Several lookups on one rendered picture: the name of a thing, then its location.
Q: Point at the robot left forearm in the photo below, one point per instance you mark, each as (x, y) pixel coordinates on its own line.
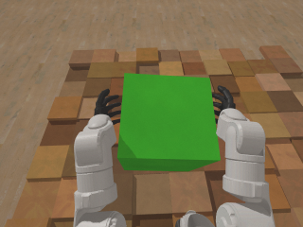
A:
(93, 164)

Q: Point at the carton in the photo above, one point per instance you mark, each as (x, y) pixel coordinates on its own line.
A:
(167, 123)

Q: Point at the robot right hand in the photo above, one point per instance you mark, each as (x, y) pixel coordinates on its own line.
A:
(227, 101)

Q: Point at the right robot shin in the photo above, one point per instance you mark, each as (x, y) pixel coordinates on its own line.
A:
(190, 212)

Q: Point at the right robot upper arm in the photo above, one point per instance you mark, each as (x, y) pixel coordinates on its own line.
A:
(237, 214)

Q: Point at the robot left hand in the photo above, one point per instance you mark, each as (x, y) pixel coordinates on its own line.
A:
(101, 103)

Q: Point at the left robot upper arm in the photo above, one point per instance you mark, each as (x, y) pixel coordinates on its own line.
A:
(102, 219)

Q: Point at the robot right forearm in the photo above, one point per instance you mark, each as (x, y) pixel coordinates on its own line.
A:
(244, 176)

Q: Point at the robot right thigh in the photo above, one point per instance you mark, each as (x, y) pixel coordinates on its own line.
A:
(195, 220)

